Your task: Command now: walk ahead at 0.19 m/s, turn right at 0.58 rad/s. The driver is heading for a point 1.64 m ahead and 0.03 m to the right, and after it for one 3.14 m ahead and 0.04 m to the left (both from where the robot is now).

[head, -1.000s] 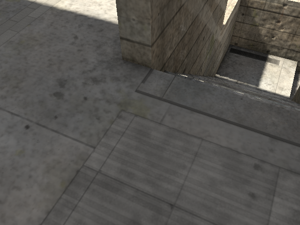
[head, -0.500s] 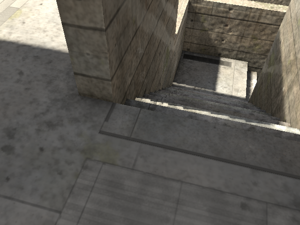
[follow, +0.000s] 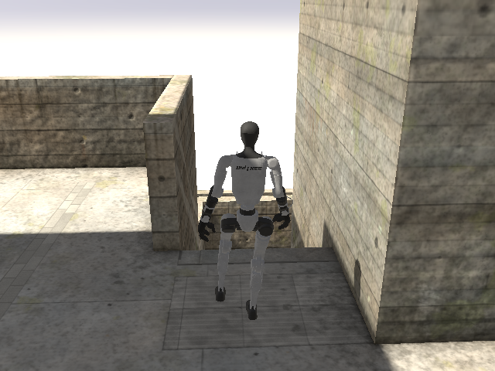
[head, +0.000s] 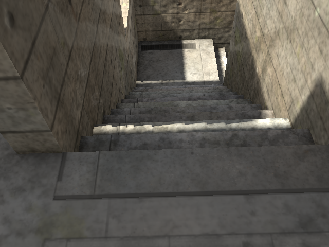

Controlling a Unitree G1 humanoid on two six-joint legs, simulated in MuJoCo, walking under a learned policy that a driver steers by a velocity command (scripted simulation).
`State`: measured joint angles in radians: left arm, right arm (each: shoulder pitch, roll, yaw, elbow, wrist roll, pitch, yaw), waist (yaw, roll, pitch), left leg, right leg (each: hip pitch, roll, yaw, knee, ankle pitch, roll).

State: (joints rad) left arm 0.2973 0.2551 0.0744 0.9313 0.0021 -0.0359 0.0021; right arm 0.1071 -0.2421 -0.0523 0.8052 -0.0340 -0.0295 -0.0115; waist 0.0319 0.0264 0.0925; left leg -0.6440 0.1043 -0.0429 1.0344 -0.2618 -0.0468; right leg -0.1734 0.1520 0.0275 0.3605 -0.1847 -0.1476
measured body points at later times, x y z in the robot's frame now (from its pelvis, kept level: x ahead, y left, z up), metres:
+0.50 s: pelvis +0.11 +0.05 +0.00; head +0.15 +0.06 +0.45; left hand +0.28 +0.30 -0.14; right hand +0.16 -0.24 -0.11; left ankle +0.20 +0.12 -0.74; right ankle +0.04 -0.06 -0.67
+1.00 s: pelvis +0.11 +0.02 +0.00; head +0.11 +0.02 +0.45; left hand +0.24 +0.24 -0.14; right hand +0.08 -0.23 -0.14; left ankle +0.20 +0.12 -0.74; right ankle +0.06 -0.06 -0.74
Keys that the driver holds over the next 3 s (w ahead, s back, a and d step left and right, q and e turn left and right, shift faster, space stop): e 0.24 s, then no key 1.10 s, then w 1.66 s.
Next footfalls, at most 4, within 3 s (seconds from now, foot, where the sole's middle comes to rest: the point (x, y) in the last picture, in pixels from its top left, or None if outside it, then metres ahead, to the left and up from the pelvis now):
0.28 left None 0.24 0.11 -0.78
0.68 right None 0.10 -0.07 -0.78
2.14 right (212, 205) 0.60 -0.12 -0.78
2.66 left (186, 167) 0.77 -0.01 -0.78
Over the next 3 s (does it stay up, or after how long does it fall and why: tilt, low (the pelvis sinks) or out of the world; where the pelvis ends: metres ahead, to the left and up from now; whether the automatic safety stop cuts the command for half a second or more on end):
stays up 0.78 -0.08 -0.01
